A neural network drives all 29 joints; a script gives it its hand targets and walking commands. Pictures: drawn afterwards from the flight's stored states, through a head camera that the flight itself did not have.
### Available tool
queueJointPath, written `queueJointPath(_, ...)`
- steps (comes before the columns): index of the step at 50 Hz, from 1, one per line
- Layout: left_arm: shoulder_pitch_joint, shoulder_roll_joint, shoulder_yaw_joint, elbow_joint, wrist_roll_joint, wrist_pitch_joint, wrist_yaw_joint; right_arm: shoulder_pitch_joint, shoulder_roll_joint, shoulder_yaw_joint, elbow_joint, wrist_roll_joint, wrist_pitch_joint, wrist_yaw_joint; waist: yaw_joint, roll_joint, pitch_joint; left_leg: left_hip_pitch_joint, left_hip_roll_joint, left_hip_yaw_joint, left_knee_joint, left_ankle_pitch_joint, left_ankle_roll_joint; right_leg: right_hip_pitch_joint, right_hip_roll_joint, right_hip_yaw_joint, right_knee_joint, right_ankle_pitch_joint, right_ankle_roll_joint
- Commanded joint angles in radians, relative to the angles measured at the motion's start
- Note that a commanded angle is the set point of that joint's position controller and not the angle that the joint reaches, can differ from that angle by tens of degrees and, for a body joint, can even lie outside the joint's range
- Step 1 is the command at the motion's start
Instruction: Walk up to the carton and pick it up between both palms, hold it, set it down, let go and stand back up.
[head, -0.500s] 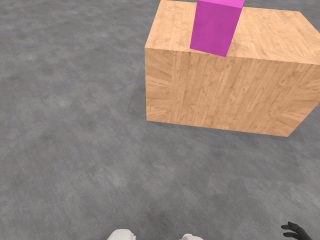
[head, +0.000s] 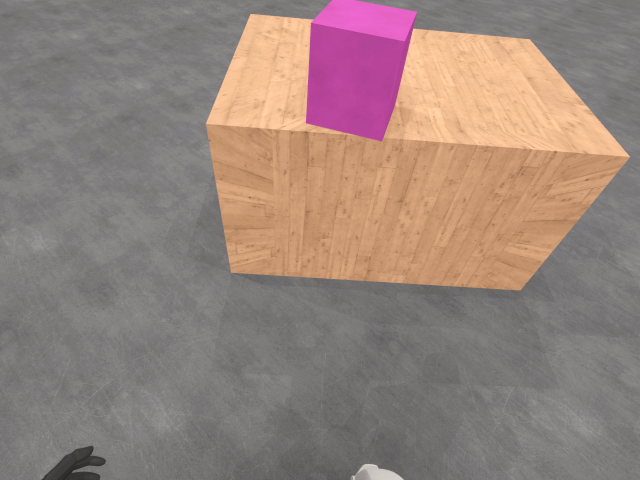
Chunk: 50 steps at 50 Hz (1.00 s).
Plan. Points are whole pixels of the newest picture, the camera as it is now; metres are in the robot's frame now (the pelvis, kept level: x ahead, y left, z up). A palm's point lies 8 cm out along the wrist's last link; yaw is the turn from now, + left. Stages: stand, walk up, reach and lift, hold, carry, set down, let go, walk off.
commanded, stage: walk up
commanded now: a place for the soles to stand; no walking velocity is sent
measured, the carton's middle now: (359, 69) +1.04 -0.06 +0.03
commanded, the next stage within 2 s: none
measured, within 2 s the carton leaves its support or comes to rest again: neither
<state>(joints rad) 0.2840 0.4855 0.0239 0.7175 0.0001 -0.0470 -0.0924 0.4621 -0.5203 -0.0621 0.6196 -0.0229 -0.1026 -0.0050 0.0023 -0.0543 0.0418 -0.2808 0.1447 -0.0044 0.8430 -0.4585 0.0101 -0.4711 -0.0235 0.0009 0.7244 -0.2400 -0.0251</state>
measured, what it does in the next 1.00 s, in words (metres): walks ahead: left foot, then right foot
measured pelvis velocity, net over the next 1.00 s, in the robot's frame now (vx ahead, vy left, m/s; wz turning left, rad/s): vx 0.20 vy -0.03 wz -0.03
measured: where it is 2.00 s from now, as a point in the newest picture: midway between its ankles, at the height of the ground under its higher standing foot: (323, 471)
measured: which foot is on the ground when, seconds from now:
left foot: up 0.00-0.38, down 0.40-1.00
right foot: down 0.00-0.40, up 0.42-0.70, down 0.72-1.00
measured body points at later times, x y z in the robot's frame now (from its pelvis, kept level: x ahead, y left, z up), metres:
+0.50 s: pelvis +0.14 +0.00 +0.02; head +0.15 +0.03 +0.47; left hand +0.22 +0.31 -0.10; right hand +0.22 -0.35 -0.03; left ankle +0.21 +0.12 -0.70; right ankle +0.12 -0.12 -0.67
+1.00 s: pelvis +0.20 -0.03 +0.01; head +0.23 -0.02 +0.46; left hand +0.32 +0.29 -0.09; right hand +0.30 -0.37 -0.06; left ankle +0.22 +0.10 -0.70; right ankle +0.27 -0.16 -0.70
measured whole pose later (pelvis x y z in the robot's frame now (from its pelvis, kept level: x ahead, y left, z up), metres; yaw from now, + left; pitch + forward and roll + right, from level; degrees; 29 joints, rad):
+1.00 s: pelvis +0.20 -0.03 +0.01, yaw -2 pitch -1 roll +0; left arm 0.26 0.45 0.02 0.73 0.00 -0.02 -0.03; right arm 0.32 -0.47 -0.04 0.63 -0.02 -0.03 0.01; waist 0.01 -0.02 0.06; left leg -0.35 0.03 -0.01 0.74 -0.38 0.01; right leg -0.44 -0.01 0.00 0.70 -0.26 -0.01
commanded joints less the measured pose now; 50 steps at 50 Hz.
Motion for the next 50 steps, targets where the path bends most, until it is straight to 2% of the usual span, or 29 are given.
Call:
queueJointPath(1,0.213,0.313,0.144,-0.039,0.010,-0.023,0.039,-0.066,-0.164,-0.038,-0.051,0.019,0.011,-0.007,0.103,-0.101,-0.044,-0.484,-0.119,-0.080,0.430,-0.053,0.047,0.334,-0.299,0.766,-0.515,-0.523,-0.150)
queueJointPath(3,0.135,0.263,0.124,-0.044,0.008,-0.033,0.047,-0.006,-0.164,-0.041,-0.009,0.023,0.018,0.005,0.030,-0.070,0.011,-0.450,-0.048,-0.038,0.353,0.056,0.038,0.276,-0.234,0.560,-0.430,-0.311,-0.147)
queueJointPath(6,0.118,0.198,0.099,-0.057,0.016,-0.036,0.048,0.032,-0.140,-0.047,0.036,0.012,0.016,0.014,0.007,-0.110,-0.025,-0.303,-0.057,0.009,0.193,0.100,0.033,0.182,-0.153,0.368,-0.411,-0.225,-0.164)
queueJointPath(7,0.134,0.188,0.101,-0.064,0.015,-0.038,0.044,-0.004,-0.137,-0.048,0.024,0.000,0.017,0.017,0.016,-0.062,-0.010,-0.333,-0.056,-0.003,0.157,0.089,0.035,0.186,-0.173,0.390,-0.425,-0.277,-0.188)
queueJointPath(9,0.140,0.214,0.104,-0.072,0.016,-0.034,0.038,-0.084,-0.136,-0.053,0.014,0.006,0.016,0.024,0.041,-0.072,0.026,-0.320,-0.058,0.015,0.083,0.101,0.019,0.157,-0.182,0.390,-0.459,-0.362,-0.212)
queueJointPath(10,0.146,0.216,0.112,-0.073,0.010,-0.039,0.041,-0.075,-0.136,-0.050,0.016,0.002,0.017,0.025,0.040,-0.073,0.031,-0.349,-0.053,0.013,0.062,0.167,0.012,0.189,-0.173,0.377,-0.464,-0.348,-0.189)
queueJointPath(14,0.165,0.225,0.105,-0.079,0.012,-0.032,0.037,-0.133,-0.123,-0.050,-0.002,-0.003,0.001,0.029,0.064,-0.045,0.035,-0.279,-0.063,0.010,-0.073,0.154,0.020,0.208,-0.191,0.361,-0.427,-0.282,-0.212)
queueJointPath(15,0.157,0.215,0.102,-0.082,0.009,-0.031,0.035,-0.114,-0.109,-0.046,-0.002,0.003,-0.005,0.026,0.050,-0.083,0.028,-0.262,-0.074,0.027,-0.115,0.162,0.027,0.214,-0.177,0.324,-0.407,-0.226,-0.203)
queueJointPath(17,0.089,0.219,0.094,-0.098,0.010,-0.018,0.029,-0.083,-0.121,-0.059,0.013,0.008,-0.011,0.024,0.027,-0.067,0.005,-0.084,-0.098,0.059,-0.243,0.201,0.030,0.145,-0.170,0.272,-0.353,-0.219,-0.192)
queueJointPath(19,0.079,0.170,0.077,-0.096,0.018,-0.003,0.029,0.005,-0.133,-0.065,0.048,-0.001,-0.021,0.006,-0.016,-0.025,-0.006,0.136,-0.153,0.070,-0.327,0.174,0.036,0.032,-0.089,0.187,-0.185,-0.204,-0.145)
queueJointPath(20,0.076,0.119,0.063,-0.101,0.015,-0.001,0.036,0.059,-0.164,-0.078,0.056,-0.006,-0.023,-0.003,-0.051,0.073,-0.024,0.257,-0.103,-0.035,-0.360,0.102,0.071,-0.057,-0.056,0.141,-0.033,-0.188,-0.111)
queueJointPath(21,0.049,0.064,0.052,-0.136,-0.002,-0.008,0.036,0.096,-0.263,-0.102,0.043,-0.017,-0.035,-0.013,-0.085,0.273,-0.041,0.353,0.154,-0.523,-0.538,-0.188,0.179,-0.275,0.079,0.054,0.246,-0.225,-0.030)
queueJointPath(22,0.056,0.142,0.063,-0.104,0.012,-0.001,0.048,0.081,-0.296,-0.109,0.025,-0.004,-0.034,-0.012,-0.062,0.201,0.033,0.259,0.277,-0.676,-0.593,-0.241,0.247,-0.333,0.054,0.081,0.341,-0.266,-0.014)
queueJointPath(23,0.071,0.168,0.063,-0.080,0.013,0.000,0.049,0.056,-0.280,-0.100,0.014,0.006,-0.033,-0.010,-0.034,0.115,0.075,0.183,0.269,-0.632,-0.571,-0.166,0.249,-0.312,0.014,0.100,0.350,-0.251,-0.011)
queueJointPath(24,0.071,0.171,0.063,-0.081,0.010,-0.001,0.046,0.036,-0.261,-0.089,0.007,0.014,-0.031,-0.007,-0.019,0.106,0.075,0.166,0.226,-0.547,-0.540,-0.097,0.255,-0.279,-0.014,0.098,0.348,-0.236,-0.014)
queueJointPath(26,0.063,0.148,0.067,-0.059,0.008,-0.009,0.039,0.009,-0.203,-0.069,0.000,0.010,-0.020,-0.002,-0.028,0.167,0.081,0.118,0.123,-0.342,-0.511,0.144,0.227,-0.202,-0.021,0.043,0.260,-0.205,0.006)
queueJointPath(29,0.069,0.097,0.056,-0.055,0.005,-0.006,0.042,-0.010,-0.210,-0.060,-0.007,0.006,-0.008,0.000,-0.024,0.229,0.077,0.012,0.116,-0.203,-0.431,0.526,0.244,-0.084,-0.017,-0.024,0.138,-0.157,0.009)
queueJointPath(31,0.099,0.087,0.058,-0.021,0.004,-0.009,0.059,-0.081,-0.189,-0.047,-0.035,0.015,0.011,0.002,0.007,0.255,0.035,-0.075,0.088,-0.124,-0.346,0.623,0.210,0.085,0.007,-0.061,0.054,-0.063,0.002)
queueJointPath(33,0.124,0.095,0.064,0.014,0.008,-0.016,0.078,-0.108,-0.164,-0.036,-0.047,0.028,0.030,0.001,0.027,0.172,-0.001,-0.146,0.046,-0.076,-0.231,0.604,0.158,0.244,0.053,-0.096,-0.074,0.091,-0.011)
queueJointPath(34,0.131,0.105,0.067,0.011,0.016,-0.025,0.086,-0.107,-0.129,-0.026,-0.049,0.027,0.038,0.002,0.040,0.172,-0.031,-0.141,0.022,-0.054,-0.145,0.467,0.120,0.270,0.040,-0.044,-0.171,0.093,-0.025)
queueJointPath(35,0.134,0.152,0.077,0.016,0.024,-0.030,0.092,-0.098,-0.077,-0.008,-0.051,0.029,0.048,0.000,0.037,0.029,-0.054,-0.209,-0.030,-0.014,-0.041,0.244,0.085,0.313,-0.053,0.113,-0.238,0.067,-0.045)
queueJointPath(36,0.108,0.210,0.087,-0.002,0.027,-0.035,0.097,-0.056,-0.018,0.018,-0.050,0.027,0.053,0.000,0.005,-0.054,-0.055,-0.290,-0.118,0.007,0.044,-0.027,0.037,0.302,-0.250,0.412,-0.338,0.063,-0.105)
queueJointPath(37,0.072,0.249,0.090,-0.016,0.021,-0.037,0.096,-0.057,-0.061,-0.005,-0.015,0.024,0.075,-0.008,-0.002,-0.047,-0.036,-0.250,-0.106,-0.058,0.098,-0.114,0.026,0.191,-0.306,0.525,-0.394,-0.148,-0.162)
queueJointPath(39,0.017,0.209,0.078,-0.015,0.023,-0.022,0.093,-0.054,-0.103,-0.016,0.022,0.027,0.072,-0.009,-0.003,-0.088,-0.011,-0.213,-0.104,-0.039,0.049,-0.136,0.030,0.139,-0.255,0.441,-0.378,-0.202,-0.186)
queueJointPath(43,-0.047,0.181,0.065,-0.028,0.023,-0.002,0.084,-0.028,-0.090,-0.027,0.068,0.016,0.062,-0.004,-0.026,-0.113,-0.038,-0.025,-0.126,0.040,-0.166,0.000,0.036,0.046,-0.159,0.256,-0.283,-0.110,-0.127)
queueJointPath(45,-0.068,0.130,0.052,-0.033,0.015,0.009,0.081,-0.045,-0.080,-0.033,0.077,-0.001,0.051,-0.010,-0.034,-0.036,-0.054,0.050,-0.118,-0.015,-0.313,0.065,0.048,-0.004,-0.141,0.215,-0.210,-0.134,-0.096)
queueJointPath(47,-0.055,0.093,0.046,-0.017,-0.003,0.018,0.081,-0.184,-0.146,-0.033,0.037,-0.008,0.035,-0.012,0.025,0.138,0.002,-0.092,0.042,-0.294,-0.433,-0.042,0.105,0.020,0.003,0.072,-0.069,-0.169,-0.026)
queueJointPath(49,-0.032,0.117,0.052,0.010,0.005,0.013,0.080,-0.236,-0.149,-0.027,0.024,-0.001,0.038,-0.006,0.057,0.069,0.021,-0.230,0.053,-0.224,-0.388,0.040,0.111,0.188,0.018,0.020,-0.097,-0.147,-0.024)
queueJointPath(50,-0.046,0.125,0.058,0.010,0.007,0.008,0.082,-0.220,-0.132,-0.018,0.038,0.004,0.039,-0.005,0.043,0.107,-0.019,-0.219,0.003,-0.167,-0.336,0.093,0.082,0.222,-0.020,0.078,-0.131,-0.108,-0.037)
